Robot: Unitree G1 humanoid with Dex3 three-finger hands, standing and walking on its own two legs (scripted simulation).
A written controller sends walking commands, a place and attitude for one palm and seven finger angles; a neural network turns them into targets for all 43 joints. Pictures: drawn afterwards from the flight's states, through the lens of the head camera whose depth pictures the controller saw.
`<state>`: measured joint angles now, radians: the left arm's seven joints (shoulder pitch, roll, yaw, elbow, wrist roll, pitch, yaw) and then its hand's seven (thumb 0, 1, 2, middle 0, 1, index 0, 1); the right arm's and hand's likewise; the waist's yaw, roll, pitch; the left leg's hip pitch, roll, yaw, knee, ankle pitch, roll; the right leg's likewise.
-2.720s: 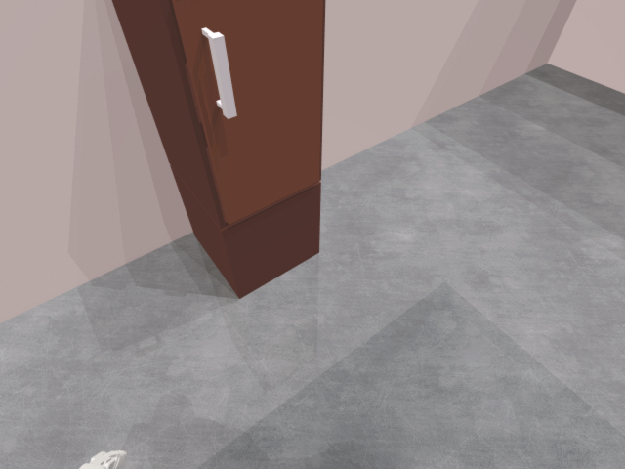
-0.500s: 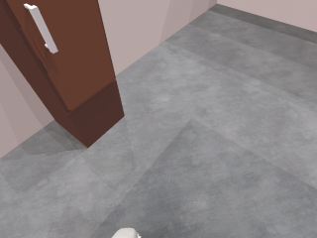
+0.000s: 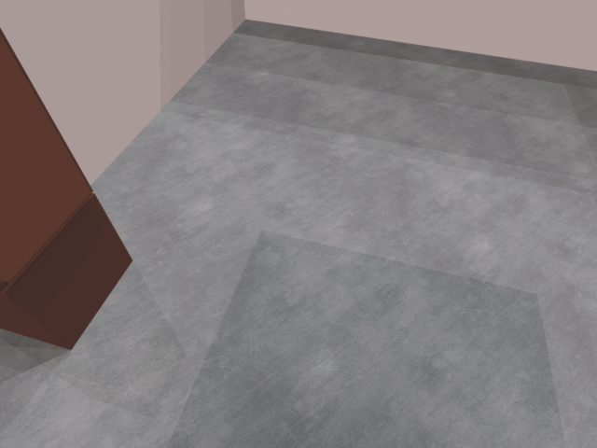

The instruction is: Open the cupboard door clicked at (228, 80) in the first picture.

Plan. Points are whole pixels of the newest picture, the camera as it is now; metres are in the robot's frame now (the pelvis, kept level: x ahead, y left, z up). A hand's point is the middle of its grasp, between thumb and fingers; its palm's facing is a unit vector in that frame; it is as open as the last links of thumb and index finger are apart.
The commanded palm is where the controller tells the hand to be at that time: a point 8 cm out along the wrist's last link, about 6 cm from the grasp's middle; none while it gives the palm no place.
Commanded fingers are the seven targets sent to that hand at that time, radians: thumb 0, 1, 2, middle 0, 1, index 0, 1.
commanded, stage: walk to a spot facing it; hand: left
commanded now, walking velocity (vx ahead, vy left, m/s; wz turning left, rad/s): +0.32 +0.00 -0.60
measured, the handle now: out of the picture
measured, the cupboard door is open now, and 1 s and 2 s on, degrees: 0 0 0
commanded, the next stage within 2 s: turn to face it in 1.28 s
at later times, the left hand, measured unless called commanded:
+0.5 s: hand (194, 440) +0.17 +0.17 -0.20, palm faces -0.16 -0.98 -0.15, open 7.4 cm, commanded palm none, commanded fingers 0.00 0.90 0.90 -0.20 -0.30 -0.20 -0.30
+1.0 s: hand (275, 259) +0.51 +0.06 -0.17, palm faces -0.46 -0.88 -0.14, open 7.4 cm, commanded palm none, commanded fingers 0.00 0.90 0.90 -0.20 -0.30 -0.20 -0.30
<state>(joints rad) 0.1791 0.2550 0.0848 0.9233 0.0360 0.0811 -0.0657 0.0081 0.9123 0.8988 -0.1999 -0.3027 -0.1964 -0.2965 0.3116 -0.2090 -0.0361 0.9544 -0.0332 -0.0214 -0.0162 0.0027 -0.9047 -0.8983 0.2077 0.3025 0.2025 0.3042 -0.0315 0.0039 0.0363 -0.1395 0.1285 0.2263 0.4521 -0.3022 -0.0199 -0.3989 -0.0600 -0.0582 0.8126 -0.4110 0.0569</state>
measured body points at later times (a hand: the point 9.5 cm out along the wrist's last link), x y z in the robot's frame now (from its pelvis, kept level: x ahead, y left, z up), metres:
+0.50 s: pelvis +0.16 -0.01 -0.02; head +0.18 +0.01 +0.43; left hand +0.18 +0.22 -0.19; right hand +0.21 -0.28 -0.14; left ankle +0.29 +0.07 -0.74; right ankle +0.01 -0.14 -0.74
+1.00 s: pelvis +0.35 -0.05 +0.00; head +0.37 -0.06 +0.45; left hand +0.53 +0.11 -0.16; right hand +0.16 -0.19 -0.15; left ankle +0.29 +0.07 -0.74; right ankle +0.39 -0.22 -0.70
